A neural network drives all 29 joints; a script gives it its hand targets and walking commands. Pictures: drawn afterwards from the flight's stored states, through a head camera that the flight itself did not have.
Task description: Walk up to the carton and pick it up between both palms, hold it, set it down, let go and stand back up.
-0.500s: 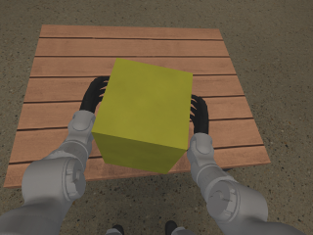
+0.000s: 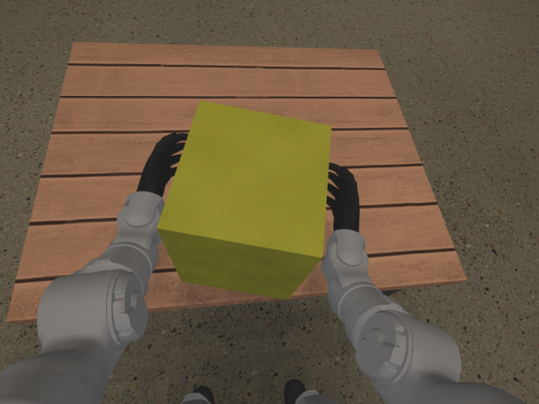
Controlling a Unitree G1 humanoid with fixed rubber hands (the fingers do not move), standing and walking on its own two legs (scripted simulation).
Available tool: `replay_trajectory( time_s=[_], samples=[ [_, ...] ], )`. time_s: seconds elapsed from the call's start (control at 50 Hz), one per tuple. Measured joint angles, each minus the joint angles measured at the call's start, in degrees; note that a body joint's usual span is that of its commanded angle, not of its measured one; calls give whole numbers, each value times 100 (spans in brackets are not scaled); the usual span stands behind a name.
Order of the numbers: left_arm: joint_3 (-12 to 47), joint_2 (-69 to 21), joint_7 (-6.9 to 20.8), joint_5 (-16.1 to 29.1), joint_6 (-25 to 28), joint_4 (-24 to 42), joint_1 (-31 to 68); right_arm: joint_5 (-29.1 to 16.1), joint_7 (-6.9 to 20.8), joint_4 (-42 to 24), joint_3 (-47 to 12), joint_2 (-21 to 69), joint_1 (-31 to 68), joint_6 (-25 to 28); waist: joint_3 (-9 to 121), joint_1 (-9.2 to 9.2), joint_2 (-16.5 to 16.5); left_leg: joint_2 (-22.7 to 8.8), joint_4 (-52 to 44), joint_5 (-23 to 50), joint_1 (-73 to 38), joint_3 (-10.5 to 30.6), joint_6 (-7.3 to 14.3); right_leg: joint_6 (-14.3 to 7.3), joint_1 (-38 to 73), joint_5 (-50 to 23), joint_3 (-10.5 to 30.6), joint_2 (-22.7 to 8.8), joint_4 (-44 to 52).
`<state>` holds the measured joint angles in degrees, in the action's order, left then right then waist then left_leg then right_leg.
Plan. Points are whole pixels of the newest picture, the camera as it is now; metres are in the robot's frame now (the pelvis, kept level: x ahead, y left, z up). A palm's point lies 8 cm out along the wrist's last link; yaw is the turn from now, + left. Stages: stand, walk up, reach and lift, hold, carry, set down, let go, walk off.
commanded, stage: reach and lift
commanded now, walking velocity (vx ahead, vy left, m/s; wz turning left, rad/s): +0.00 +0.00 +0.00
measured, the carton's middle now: (248, 211) +0.41 +0.00 -0.05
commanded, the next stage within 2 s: none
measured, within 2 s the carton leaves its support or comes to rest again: leaves its support in 0.64 s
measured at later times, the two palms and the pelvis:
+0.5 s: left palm (155, 184) +0.44 +0.14 +0.00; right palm (344, 221) +0.37 -0.15 +0.00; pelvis +0.00 +0.00 +0.00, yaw +0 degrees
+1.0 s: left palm (155, 194) +0.42 +0.13 +0.02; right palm (349, 239) +0.34 -0.15 +0.00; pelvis -0.02 +0.00 +0.00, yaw +0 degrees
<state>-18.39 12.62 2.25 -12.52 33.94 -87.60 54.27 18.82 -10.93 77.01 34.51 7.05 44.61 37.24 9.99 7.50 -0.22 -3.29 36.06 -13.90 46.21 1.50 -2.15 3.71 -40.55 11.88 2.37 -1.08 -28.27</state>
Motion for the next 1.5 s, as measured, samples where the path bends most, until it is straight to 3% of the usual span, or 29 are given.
replay_trajectory(
  time_s=[0.4, 0.7, 1.08, 1.18, 1.38, 1.5],
  samples=[
    [33, -2, -8, -1, 67, -44, 0, 0, -146, -1, -148, 1, -64, 136, 0, -23, 0, -2, 0, 3, 0, 0, 0, -2, 0, 0, -7, 0, 0],
    [250, -86, -96, 0, 307, -46, 0, 0, -258, 0, -148, 1, -250, 571, 0, -105, 0, -3, 0, 70, 0, 0, 0, -2, 1, -60, -16, 0, 0],
    [751, -115, -284, 203, 96, -65, 1, -34, -258, 6, -326, -77, -346, 300, 25, -124, 0, -3, 0, 174, -1, 0, 1, -4, 1, -175, -17, 1, 0],
    [1036, -117, -336, 479, -113, -75, 1, -311, -260, -5, -622, -115, -334, 0, 84, -124, 0, -4, -2, 170, -3, 0, 1, -4, 1, -167, -18, 1, 0],
    [1839, -120, -544, 1128, -357, -3, 2, -1307, -461, -436, -1719, -169, -425, -684, 416, -125, -3, -4, -3, 161, -23, 1, 1, -4, 20, -152, -18, 1, 0],
    [1909, -146, -673, 1161, -666, 305, 1, -1698, -529, -915, -2093, -225, -440, -1215, 425, -168, -4, -4, -36, 145, -364, 1, 1, -4, 344, -130, -18, 1, 2]
  ],
)
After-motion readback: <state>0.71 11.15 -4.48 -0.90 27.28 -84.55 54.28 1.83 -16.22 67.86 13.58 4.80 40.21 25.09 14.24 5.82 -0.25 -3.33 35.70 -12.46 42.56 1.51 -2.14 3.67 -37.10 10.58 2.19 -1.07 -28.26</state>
